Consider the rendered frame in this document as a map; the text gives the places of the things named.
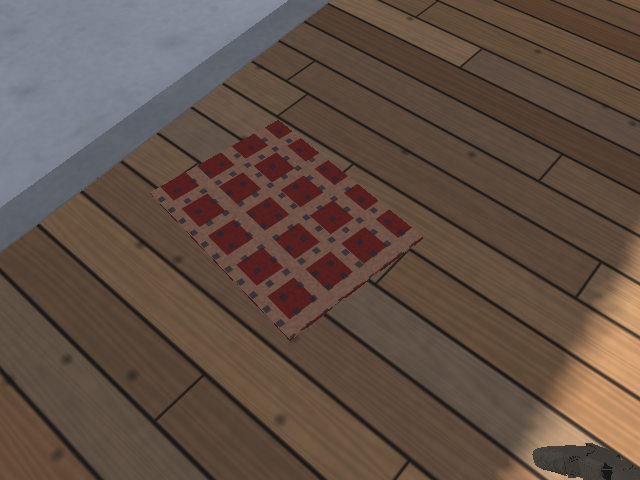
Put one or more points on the robot right hand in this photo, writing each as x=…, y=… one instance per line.
x=590, y=462

